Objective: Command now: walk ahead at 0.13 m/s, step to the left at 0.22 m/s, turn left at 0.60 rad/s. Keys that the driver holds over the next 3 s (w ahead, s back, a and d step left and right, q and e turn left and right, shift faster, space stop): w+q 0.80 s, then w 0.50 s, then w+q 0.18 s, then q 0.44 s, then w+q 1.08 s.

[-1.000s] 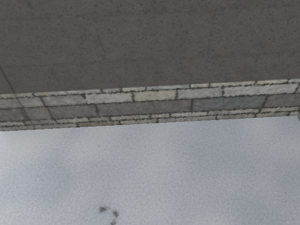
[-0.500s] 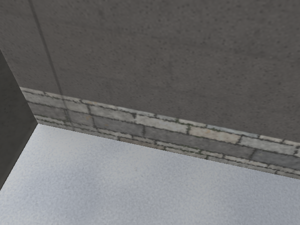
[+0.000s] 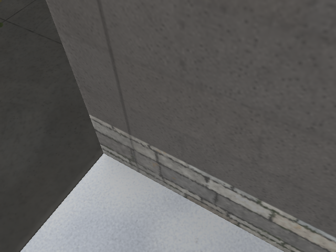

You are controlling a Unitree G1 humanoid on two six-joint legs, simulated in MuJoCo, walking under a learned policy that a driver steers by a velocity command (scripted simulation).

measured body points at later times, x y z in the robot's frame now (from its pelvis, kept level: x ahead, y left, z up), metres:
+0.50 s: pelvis +0.08 +0.15 +0.00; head +0.12 +0.17 +0.45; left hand +0.14 +0.47 -0.11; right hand +0.27 -0.10 -0.09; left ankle +0.07 +0.24 -0.74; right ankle +0.12 +0.03 -0.67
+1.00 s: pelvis +0.20 +0.36 -0.01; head +0.21 +0.36 +0.43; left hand +0.01 +0.63 -0.12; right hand +0.51 +0.24 -0.08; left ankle +0.19 +0.51 -0.74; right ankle +0.21 +0.11 -0.73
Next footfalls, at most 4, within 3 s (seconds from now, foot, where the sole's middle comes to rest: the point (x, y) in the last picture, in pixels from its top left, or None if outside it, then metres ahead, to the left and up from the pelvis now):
0.30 left None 0.11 0.25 -0.77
0.64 right None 0.25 0.12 -0.77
1.00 left None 0.22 0.53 -0.77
1.58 right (36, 199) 0.65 0.64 -0.77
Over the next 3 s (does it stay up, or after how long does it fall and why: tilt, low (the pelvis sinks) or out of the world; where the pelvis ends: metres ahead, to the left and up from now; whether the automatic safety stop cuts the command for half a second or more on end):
stays up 0.65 1.16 -0.03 its command is cut before an obstacle from the start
